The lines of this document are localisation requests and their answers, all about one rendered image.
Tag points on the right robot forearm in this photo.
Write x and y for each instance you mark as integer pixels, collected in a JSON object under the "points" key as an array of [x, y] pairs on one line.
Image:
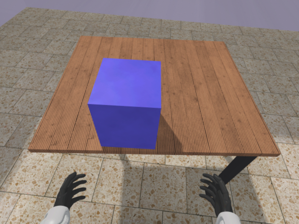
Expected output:
{"points": [[228, 218]]}

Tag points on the robot right hand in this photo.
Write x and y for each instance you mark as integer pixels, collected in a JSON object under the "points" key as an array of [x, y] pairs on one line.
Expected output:
{"points": [[220, 199]]}

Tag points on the left robot forearm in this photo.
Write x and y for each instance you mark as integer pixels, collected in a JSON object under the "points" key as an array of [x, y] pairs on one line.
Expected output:
{"points": [[57, 215]]}

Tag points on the table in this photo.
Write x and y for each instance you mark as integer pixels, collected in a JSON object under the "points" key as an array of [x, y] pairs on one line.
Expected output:
{"points": [[206, 107]]}

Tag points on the robot left hand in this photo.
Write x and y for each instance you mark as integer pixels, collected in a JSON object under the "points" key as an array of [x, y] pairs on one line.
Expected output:
{"points": [[66, 193]]}

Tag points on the carton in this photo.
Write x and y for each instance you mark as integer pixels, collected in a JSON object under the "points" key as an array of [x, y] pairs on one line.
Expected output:
{"points": [[125, 103]]}

